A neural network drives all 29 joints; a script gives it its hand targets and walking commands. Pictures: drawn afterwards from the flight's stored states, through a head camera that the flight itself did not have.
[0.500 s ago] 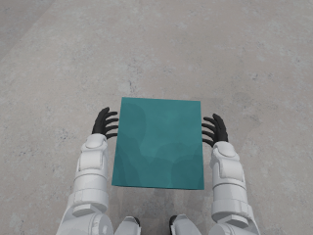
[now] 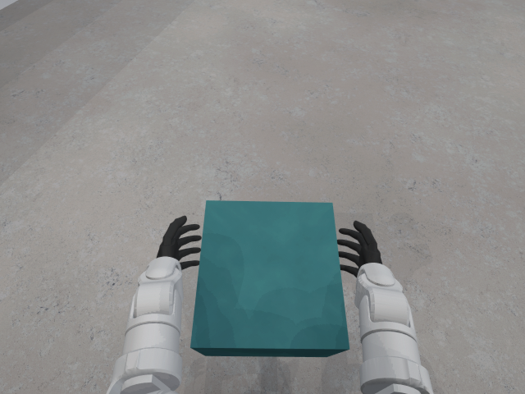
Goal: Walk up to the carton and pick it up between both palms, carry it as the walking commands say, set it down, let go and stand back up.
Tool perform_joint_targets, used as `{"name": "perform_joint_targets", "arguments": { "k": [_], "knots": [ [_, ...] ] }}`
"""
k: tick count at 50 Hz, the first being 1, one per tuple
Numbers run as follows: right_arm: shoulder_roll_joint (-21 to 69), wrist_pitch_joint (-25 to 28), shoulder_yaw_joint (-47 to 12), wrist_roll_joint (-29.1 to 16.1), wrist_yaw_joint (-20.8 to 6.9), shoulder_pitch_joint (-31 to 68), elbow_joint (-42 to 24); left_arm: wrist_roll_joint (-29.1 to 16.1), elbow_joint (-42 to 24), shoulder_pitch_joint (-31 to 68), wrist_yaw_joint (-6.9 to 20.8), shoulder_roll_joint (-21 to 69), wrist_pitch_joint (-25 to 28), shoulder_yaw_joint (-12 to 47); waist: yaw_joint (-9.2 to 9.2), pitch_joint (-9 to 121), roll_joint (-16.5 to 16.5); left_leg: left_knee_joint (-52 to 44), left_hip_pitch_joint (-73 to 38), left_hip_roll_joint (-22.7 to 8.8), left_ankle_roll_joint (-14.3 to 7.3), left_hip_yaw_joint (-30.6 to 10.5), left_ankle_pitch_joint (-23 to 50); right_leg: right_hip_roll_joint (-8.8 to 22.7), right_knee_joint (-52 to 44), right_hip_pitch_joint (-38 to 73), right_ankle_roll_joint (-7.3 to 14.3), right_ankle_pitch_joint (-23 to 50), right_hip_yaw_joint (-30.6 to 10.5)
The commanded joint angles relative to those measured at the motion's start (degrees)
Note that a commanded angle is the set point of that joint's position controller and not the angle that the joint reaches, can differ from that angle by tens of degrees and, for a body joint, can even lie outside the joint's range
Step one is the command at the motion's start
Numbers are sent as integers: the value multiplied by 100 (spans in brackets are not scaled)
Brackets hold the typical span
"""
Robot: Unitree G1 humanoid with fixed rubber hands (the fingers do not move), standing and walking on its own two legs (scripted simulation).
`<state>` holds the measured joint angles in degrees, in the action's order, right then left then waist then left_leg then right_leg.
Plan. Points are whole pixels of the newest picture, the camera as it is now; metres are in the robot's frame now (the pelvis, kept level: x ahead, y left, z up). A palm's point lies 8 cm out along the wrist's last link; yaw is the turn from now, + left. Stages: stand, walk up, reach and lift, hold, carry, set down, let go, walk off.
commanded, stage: reach and lift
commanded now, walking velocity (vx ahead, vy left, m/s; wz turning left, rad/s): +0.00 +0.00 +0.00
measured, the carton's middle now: (267, 280) +0.34 -0.02 -0.09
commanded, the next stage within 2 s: hold in 1.60 s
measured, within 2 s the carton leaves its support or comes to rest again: neither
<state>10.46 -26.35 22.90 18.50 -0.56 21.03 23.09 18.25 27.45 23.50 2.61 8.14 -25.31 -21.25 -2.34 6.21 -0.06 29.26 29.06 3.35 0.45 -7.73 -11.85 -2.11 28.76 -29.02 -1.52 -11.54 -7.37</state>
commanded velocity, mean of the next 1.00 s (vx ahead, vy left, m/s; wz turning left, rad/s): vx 0.00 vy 0.00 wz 0.00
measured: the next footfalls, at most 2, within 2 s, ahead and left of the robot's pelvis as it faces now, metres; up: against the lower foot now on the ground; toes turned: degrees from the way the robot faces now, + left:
none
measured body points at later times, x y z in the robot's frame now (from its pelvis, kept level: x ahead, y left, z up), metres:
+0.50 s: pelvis +0.01 +0.00 +0.01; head -0.02 +0.00 +0.46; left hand +0.33 +0.14 +0.05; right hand +0.31 -0.18 +0.05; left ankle +0.02 +0.12 -0.73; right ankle +0.02 -0.13 -0.73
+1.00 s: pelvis +0.01 +0.00 +0.02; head -0.04 +0.00 +0.46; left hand +0.32 +0.15 +0.06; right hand +0.31 -0.17 +0.06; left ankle +0.02 +0.12 -0.73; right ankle +0.02 -0.13 -0.73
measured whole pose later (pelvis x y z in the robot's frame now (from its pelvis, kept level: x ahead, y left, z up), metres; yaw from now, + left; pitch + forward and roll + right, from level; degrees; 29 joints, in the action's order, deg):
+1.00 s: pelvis +0.01 +0.00 +0.02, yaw +0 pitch -7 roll +0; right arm 9.3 -42.7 15.8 18.9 -0.9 17.5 15.2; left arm 19.3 15.1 17.1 1.5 9.2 -42.2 -16.1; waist -0.3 0.3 -0.4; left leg 17.4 1.0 1.9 0.3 -7.0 -9.7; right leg -1.7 17.5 -1.4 -0.6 -9.5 -7.0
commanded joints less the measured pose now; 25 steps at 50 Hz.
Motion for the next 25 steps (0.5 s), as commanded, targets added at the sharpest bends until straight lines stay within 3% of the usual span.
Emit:
{"name": "perform_joint_targets", "arguments": {
  "k": [1,25],
  "knots": [
    [5176,-37,-3211,-1057,-1498,2510,431,-1018,349,2477,1529,4967,-35,3051,-13,2132,89,-454,-1437,225,-5,447,1158,-334,-357,1522,26,1281,542],
    [5183,-1208,-3735,-1614,-1460,2343,-551,-1507,-916,2297,1522,4861,-1128,3658,57,730,-20,-1303,-2682,175,-59,408,770,-283,-1218,2733,-31,941,505]
  ]
}}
